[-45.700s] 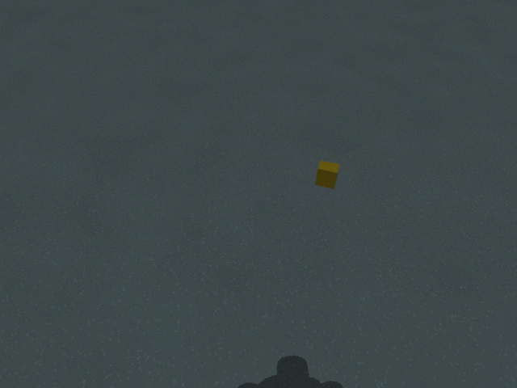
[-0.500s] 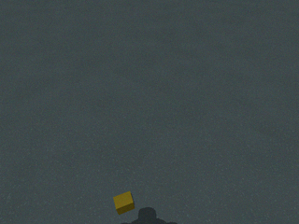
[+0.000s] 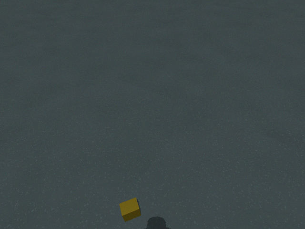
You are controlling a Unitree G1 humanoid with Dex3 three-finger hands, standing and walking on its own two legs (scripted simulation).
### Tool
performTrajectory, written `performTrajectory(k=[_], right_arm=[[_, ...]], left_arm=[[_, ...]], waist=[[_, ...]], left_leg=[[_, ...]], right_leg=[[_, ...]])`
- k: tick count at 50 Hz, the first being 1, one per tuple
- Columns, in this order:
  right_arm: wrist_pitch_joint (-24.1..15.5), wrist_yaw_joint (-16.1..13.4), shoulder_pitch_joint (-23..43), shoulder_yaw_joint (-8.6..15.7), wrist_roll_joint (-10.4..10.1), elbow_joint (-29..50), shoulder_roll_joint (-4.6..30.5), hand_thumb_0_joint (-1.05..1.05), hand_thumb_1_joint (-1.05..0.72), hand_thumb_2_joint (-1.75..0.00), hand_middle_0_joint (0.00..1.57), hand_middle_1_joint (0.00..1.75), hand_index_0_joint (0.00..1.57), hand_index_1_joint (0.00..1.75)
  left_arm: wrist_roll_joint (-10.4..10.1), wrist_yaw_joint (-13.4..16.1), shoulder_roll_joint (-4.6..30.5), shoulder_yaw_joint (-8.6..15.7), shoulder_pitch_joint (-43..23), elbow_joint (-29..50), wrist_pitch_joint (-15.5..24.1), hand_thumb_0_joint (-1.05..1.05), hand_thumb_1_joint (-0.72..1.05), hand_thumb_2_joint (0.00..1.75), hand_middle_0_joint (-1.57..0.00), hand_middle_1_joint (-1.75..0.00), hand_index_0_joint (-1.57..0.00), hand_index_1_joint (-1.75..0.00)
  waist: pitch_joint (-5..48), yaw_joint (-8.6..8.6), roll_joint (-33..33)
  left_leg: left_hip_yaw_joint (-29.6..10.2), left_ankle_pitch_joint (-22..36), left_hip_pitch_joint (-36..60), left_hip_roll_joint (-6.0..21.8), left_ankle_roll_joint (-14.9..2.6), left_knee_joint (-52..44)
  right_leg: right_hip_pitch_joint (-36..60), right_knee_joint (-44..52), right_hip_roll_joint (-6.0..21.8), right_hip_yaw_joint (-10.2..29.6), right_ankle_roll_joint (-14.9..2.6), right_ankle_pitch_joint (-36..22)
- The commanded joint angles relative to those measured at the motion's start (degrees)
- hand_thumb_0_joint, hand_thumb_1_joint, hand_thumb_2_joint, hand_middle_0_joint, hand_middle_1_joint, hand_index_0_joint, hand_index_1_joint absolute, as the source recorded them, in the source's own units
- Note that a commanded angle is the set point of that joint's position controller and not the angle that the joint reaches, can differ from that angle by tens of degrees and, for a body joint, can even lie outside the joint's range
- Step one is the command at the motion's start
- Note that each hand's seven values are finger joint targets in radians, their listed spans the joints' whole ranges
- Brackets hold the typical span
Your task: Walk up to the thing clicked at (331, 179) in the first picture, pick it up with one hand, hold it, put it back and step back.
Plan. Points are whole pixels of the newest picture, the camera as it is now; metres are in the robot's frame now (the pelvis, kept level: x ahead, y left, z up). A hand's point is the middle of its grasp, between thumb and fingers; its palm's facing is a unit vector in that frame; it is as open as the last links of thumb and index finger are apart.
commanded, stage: stand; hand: left
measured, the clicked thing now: (130, 209) +0.41 +0.19 -0.72
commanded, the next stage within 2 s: step back in 1.28 s
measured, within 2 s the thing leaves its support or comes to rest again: neither
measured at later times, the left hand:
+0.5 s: hand out of the picture +0.08 +0.24 -0.16, palm faces +0.00 -0.94 -0.34, open 7.4 cm
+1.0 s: hand out of the picture +0.10 +0.23 -0.15, palm faces +0.00 -0.94 -0.34, open 7.4 cm
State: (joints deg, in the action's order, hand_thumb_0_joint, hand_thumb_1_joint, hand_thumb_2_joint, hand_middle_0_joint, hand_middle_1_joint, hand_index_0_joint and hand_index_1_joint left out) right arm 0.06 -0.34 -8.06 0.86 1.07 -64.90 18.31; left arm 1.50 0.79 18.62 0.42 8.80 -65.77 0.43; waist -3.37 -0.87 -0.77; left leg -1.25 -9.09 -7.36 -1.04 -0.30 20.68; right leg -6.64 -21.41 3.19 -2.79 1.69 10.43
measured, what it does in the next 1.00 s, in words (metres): stands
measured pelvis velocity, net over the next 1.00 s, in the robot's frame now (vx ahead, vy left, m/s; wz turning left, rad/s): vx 0.03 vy -0.02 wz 0.00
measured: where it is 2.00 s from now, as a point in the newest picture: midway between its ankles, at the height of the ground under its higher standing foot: outside the picture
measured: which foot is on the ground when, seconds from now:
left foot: down 0.00-1.00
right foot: down 0.00-1.00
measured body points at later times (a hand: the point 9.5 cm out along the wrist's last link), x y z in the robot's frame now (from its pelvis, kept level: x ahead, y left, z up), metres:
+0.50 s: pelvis +0.02 -0.01 +0.00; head +0.02 -0.02 +0.45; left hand +0.08 +0.28 -0.13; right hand +0.08 -0.30 -0.14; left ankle +0.03 +0.12 -0.75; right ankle +0.02 -0.14 -0.75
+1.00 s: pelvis +0.03 -0.02 +0.00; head +0.03 -0.02 +0.45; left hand +0.10 +0.28 -0.13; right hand +0.10 -0.31 -0.13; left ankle +0.03 +0.12 -0.75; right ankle +0.02 -0.14 -0.75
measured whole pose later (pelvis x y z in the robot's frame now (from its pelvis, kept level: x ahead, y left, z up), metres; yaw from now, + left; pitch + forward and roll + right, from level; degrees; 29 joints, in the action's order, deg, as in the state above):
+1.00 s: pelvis +0.03 -0.02 +0.00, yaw +0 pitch -3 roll +0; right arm -0.5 -0.3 -6.2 0.2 0.7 -65.7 19.4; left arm 0.8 0.1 18.9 0.8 6.0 -65.6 0.6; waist -3.1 -0.4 -0.5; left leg -1.6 -9.4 -5.2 0.5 1.1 17.2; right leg -4.5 -17.8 1.6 -3.2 0.5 10.6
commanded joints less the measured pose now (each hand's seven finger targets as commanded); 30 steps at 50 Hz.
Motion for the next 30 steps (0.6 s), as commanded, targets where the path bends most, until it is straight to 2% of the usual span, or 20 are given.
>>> performTrajectory(k=[1,14,17,21,25,30], right_arm=[[-0.84,-0.44,2.18,1.92,0.16,2.85,10.87,0.00,-0.90,-0.90,0.20,0.30,0.20,0.30],[-1.27,-0.51,2.42,1.49,-0.01,2.47,11.58,0.00,-0.90,-0.90,0.20,0.30,0.20,0.30],[-1.32,-0.66,2.86,1.43,-0.02,2.56,11.77,0.00,-0.90,-0.90,0.20,0.30,0.20,0.30],[-1.40,-0.74,2.61,1.45,-0.09,2.40,12.21,0.00,-0.90,-0.90,0.20,0.30,0.20,0.30],[-1.31,-0.79,2.67,1.29,-0.09,2.18,12.05,0.00,-0.90,-0.90,0.20,0.30,0.20,0.30],[-1.60,-0.82,3.08,1.47,-0.07,2.33,12.65,0.00,-0.90,-0.90,0.20,0.30,0.20,0.30]], left_arm=[[-0.11,0.69,11.69,1.82,-2.73,2.54,1.18,0.00,0.90,0.90,-0.20,-0.30,-0.20,-0.30],[-0.43,0.40,11.93,2.11,-3.54,1.92,1.34,0.00,0.90,0.90,-0.20,-0.30,-0.20,-0.30],[-0.47,0.49,11.72,2.15,-4.07,2.15,1.34,0.00,0.90,0.90,-0.20,-0.30,-0.20,-0.30],[-0.61,0.46,11.73,2.20,-4.25,2.19,1.39,0.00,0.90,0.90,-0.20,-0.30,-0.20,-0.30],[-0.61,0.34,11.89,2.36,-4.84,2.21,1.20,0.00,0.90,0.90,-0.20,-0.30,-0.20,-0.30],[-0.59,0.25,11.89,2.40,-5.22,2.80,1.34,0.00,0.90,0.90,-0.20,-0.30,-0.20,-0.30]], waist=[[-0.06,0.43,-0.21],[2.26,0.41,0.54],[3.79,0.46,0.67],[3.70,0.45,0.37],[2.71,0.63,0.52],[4.36,0.62,0.18]], left_leg=[[-5.94,-5.36,-3.44,6.30,-0.96,-5.30],[-5.65,0.94,-0.95,6.97,-0.87,-5.21],[-5.36,5.14,0.68,7.48,-0.92,-4.59],[-5.25,7.42,0.40,7.60,-0.74,-4.93],[-5.10,4.45,-0.37,7.45,-0.47,-5.39],[-4.82,7.86,1.27,7.81,-0.35,-5.06]], right_leg=[[-1.40,5.95,4.30,5.78,-1.97,5.21],[0.36,5.88,4.57,5.80,-2.12,0.11],[1.37,5.70,4.93,5.73,-2.10,-4.19],[2.45,5.60,4.83,5.40,-1.94,-6.39],[2.06,6.22,4.73,5.47,-1.79,-4.04],[2.63,5.83,4.86,5.53,-1.95,-7.21]])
